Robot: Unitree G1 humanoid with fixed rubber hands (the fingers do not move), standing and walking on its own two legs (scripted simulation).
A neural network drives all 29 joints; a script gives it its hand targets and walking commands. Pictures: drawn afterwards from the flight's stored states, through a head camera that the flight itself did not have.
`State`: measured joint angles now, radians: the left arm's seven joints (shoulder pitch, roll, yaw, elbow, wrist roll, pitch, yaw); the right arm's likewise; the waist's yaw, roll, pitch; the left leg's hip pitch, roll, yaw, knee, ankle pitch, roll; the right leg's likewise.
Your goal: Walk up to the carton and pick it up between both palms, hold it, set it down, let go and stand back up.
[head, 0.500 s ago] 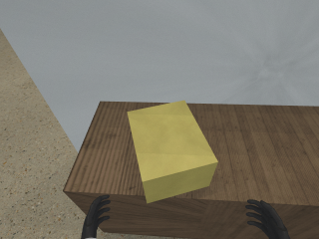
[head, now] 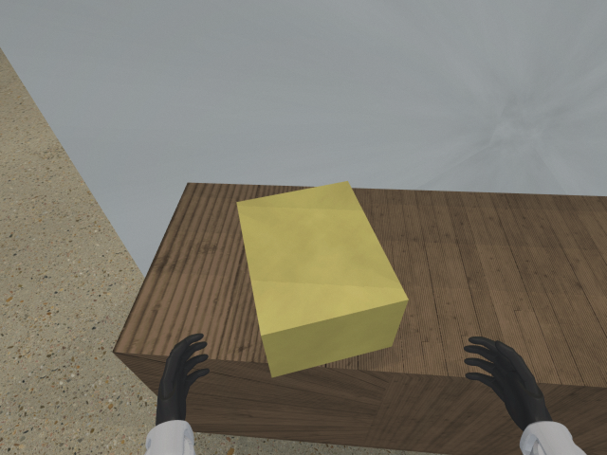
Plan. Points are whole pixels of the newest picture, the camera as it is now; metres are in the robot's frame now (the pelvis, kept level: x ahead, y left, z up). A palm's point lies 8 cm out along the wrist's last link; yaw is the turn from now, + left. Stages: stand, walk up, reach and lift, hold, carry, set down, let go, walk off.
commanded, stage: reach and lift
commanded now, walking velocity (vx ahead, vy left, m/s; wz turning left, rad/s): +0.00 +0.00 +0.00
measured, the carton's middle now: (312, 272) +0.44 +0.04 -0.09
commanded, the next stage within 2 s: none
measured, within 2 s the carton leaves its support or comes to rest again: neither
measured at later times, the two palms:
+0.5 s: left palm (178, 346) +0.25 +0.22 -0.01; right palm (500, 327) +0.30 -0.23 -0.01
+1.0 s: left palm (179, 292) +0.32 +0.23 +0.02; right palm (483, 263) +0.38 -0.22 +0.03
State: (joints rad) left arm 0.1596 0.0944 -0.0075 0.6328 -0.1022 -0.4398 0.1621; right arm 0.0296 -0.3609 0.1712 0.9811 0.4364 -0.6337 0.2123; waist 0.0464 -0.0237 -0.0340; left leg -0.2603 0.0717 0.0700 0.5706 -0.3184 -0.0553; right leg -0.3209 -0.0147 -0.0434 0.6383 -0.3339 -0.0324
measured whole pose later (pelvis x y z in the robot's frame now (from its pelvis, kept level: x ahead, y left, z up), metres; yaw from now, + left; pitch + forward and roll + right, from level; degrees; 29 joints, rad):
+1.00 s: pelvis +0.01 +0.01 +0.01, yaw -1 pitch +11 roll -1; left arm -0.33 0.10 0.06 0.70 -0.13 -0.16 0.13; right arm -0.54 -0.47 0.25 1.13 0.49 -0.39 0.18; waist 0.11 0.03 -0.10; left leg -0.42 0.10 0.07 0.51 -0.27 -0.05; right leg -0.44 0.02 -0.04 0.49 -0.23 -0.02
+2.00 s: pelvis -0.02 +0.00 -0.02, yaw +0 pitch +28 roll -1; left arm -0.79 0.18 0.01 1.28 -0.25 -0.35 0.09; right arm -0.97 -0.41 0.19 1.49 0.44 -0.36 0.11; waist 0.16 0.00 -0.27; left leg -0.88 0.11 0.02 0.65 -0.25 -0.06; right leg -0.88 0.02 -0.08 0.61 -0.22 -0.04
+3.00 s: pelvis -0.03 +0.01 -0.05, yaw -1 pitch +32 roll +0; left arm -0.85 0.02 0.20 1.31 -0.11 -0.46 0.16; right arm -1.06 -0.26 0.06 1.52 0.20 -0.45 0.00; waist 0.16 0.02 -0.28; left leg -1.08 0.10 0.05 0.88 -0.34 -0.04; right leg -1.11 0.00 -0.04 0.85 -0.30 -0.03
